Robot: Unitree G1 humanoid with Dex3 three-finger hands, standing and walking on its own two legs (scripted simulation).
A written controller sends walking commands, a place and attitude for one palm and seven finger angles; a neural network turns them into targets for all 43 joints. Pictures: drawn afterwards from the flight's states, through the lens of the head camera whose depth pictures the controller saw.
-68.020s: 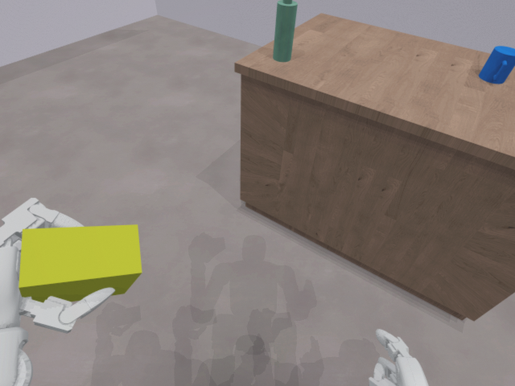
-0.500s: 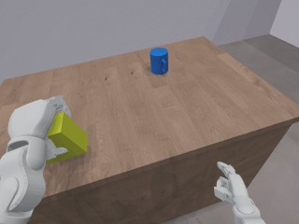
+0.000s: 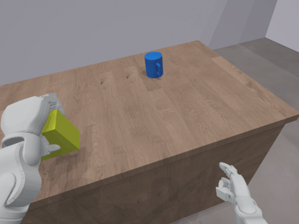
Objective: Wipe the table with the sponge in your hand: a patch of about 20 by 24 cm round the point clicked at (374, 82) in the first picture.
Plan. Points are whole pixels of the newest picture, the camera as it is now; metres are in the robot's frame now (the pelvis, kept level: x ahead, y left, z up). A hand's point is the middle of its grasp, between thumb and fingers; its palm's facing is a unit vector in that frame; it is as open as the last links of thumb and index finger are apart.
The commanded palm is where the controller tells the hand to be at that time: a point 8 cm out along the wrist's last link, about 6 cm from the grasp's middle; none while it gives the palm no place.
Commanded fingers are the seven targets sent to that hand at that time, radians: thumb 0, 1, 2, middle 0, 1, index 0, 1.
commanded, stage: move the sponge above the wiping area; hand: left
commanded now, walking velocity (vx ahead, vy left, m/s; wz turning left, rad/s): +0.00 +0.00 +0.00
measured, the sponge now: (51, 140) +0.24 +0.30 +0.14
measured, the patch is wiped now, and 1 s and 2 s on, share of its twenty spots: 0.00 0.00 0.00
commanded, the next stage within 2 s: none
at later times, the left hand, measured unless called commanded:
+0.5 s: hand (47, 124) +0.25 +0.30 +0.19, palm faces +0.22 -0.05 -0.97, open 10.0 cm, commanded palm +0.20 +0.28 +0.24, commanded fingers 0.00 0.10 1.30 -1.20 -1.60 -1.20 -1.60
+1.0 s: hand (55, 127) +0.26 +0.29 +0.16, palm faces +0.18 -0.10 -0.98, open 10.0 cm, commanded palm +0.22 +0.28 +0.23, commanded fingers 0.00 0.10 1.30 -1.20 -1.60 -1.20 -1.60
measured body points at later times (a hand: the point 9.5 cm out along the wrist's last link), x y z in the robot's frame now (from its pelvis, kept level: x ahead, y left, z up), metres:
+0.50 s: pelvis +0.00 +0.00 +0.00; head -0.03 -0.05 +0.45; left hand +0.24 +0.29 +0.24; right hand +0.27 -0.18 -0.07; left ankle +0.02 +0.11 -0.74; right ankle +0.04 -0.07 -0.74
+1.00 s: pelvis +0.01 +0.01 +0.00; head -0.01 -0.04 +0.45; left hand +0.25 +0.29 +0.22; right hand +0.28 -0.17 -0.07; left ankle +0.02 +0.11 -0.74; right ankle +0.04 -0.07 -0.74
